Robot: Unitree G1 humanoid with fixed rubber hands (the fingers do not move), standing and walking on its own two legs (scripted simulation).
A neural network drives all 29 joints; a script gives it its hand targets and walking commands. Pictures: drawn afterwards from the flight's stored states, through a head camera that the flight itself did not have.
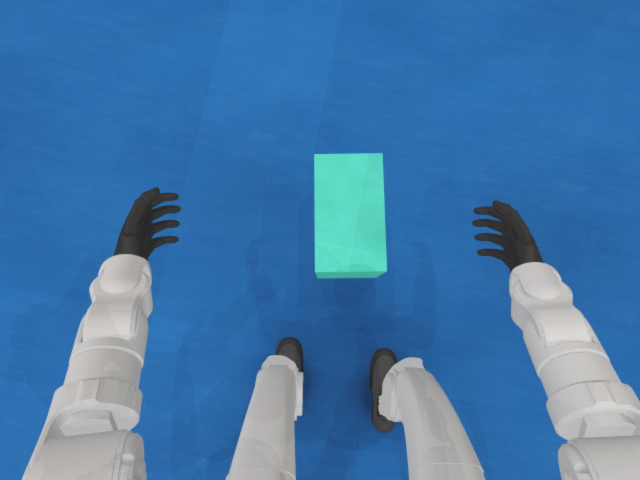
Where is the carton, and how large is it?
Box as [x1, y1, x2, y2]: [314, 153, 386, 278]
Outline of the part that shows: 382,153 314,154 315,273 318,278 376,277 386,271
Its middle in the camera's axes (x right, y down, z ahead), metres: +0.06 -0.05 +0.98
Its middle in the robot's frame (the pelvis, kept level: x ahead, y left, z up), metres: +0.52 -0.04 -0.60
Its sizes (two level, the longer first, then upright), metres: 0.278 0.161 0.208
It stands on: the floor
